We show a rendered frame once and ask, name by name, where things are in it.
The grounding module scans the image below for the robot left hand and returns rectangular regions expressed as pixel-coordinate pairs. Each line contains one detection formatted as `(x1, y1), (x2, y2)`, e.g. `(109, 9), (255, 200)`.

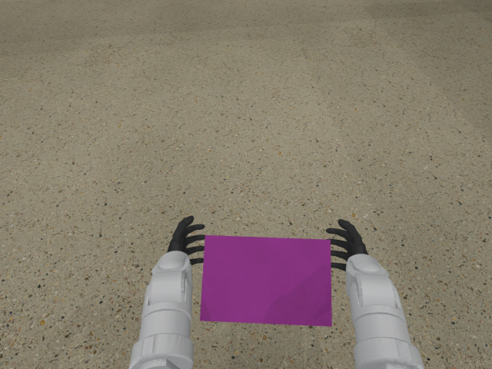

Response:
(167, 216), (205, 265)

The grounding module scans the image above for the left robot forearm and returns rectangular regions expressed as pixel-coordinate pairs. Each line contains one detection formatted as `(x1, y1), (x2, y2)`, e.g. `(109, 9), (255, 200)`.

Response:
(128, 251), (194, 369)

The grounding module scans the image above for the robot right hand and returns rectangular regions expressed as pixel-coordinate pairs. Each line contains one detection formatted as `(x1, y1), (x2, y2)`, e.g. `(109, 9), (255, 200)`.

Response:
(326, 219), (368, 271)

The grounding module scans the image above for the right robot forearm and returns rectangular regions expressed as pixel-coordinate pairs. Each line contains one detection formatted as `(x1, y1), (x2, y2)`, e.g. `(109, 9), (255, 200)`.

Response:
(346, 254), (424, 369)

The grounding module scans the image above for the carton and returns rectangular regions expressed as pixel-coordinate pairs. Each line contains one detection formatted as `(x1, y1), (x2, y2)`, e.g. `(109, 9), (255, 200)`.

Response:
(200, 235), (332, 327)

